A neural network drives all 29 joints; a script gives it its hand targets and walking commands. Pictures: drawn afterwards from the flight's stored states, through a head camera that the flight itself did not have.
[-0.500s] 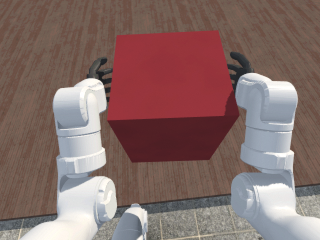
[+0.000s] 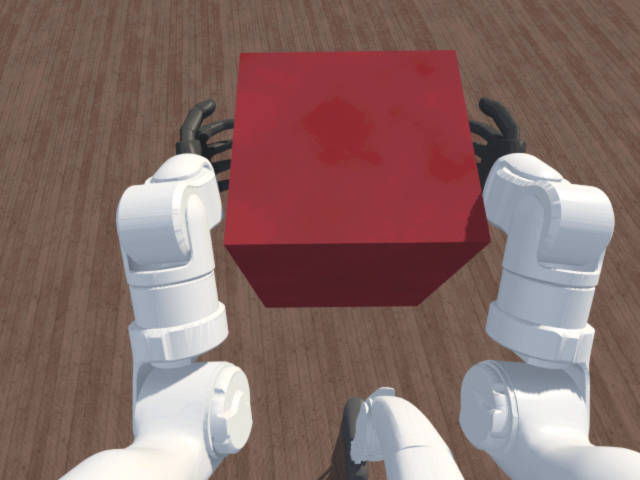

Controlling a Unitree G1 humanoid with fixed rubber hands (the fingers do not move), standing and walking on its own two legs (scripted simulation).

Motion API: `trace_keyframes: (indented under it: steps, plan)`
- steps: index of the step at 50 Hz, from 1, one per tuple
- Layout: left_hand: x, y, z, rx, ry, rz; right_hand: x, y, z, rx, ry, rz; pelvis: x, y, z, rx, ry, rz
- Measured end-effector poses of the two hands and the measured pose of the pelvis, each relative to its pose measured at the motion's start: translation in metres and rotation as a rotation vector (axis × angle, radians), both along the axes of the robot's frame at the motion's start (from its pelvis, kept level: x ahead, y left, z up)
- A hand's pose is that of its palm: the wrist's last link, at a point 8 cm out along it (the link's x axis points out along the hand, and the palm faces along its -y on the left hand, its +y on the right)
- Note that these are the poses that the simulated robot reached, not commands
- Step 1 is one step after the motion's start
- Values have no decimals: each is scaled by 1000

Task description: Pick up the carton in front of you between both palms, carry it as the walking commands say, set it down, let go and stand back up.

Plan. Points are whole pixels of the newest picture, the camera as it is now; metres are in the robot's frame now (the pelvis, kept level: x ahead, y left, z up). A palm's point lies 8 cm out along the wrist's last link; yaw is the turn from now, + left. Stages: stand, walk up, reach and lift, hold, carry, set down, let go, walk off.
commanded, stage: carry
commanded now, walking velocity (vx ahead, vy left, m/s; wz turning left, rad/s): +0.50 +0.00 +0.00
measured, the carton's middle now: (343, 201) +0.41 -0.02 +0.07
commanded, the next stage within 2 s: none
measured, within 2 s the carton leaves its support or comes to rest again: neither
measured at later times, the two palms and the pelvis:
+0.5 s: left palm out of the picture +0.71 +0.17 +0.23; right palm out of the picture +0.70 -0.13 +0.23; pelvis +0.33 +0.02 +0.05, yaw +0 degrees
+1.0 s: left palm out of the picture +0.92 +0.13 +0.14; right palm out of the picture +0.94 -0.17 +0.13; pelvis +0.62 -0.02 +0.06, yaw +2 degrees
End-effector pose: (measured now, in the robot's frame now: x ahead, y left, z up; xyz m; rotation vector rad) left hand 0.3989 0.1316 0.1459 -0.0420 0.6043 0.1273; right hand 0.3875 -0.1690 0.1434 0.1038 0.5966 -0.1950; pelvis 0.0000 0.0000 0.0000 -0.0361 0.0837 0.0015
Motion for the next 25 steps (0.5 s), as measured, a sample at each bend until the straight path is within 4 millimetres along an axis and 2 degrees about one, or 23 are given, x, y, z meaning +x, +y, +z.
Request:
trace_keyframes:
  steps: [2, 6, 9, 12, 16, 19, 22, 25]
  plan:
    - [21, 10, 0, 25, 33, 36, 36, 9, 0, -3, 33, 54, 25, -6, 9, 1, -6, 5]
    - [49, 30, 6, -8, 108, 108, 91, 34, 12, -17, 107, 134, 74, -18, 37, 25, 5, 15]
    - [75, 45, 22, -27, 101, 163, 131, 50, 30, -16, 101, 174, 111, -24, 55, 50, 9, 27]
    - [110, 54, 47, -25, 56, 186, 171, 60, 52, -12, 56, 195, 150, -23, 64, 65, 15, 29]
    - [170, 59, 79, -8, -5, 159, 222, 64, 79, -11, -8, 193, 206, -14, 65, 63, 13, 22]
    - [221, 57, 94, 11, -26, 107, 260, 61, 92, -33, -30, 166, 252, -2, 57, 52, 4, 18]
    - [273, 51, 97, 29, -23, 32, 294, 53, 98, -70, -25, 124, 298, 11, 43, 44, -15, 1]
    - [313, 39, 88, 33, 54, -31, 317, 41, 90, -90, 55, 83, 328, 20, 47, 41, -18, -4]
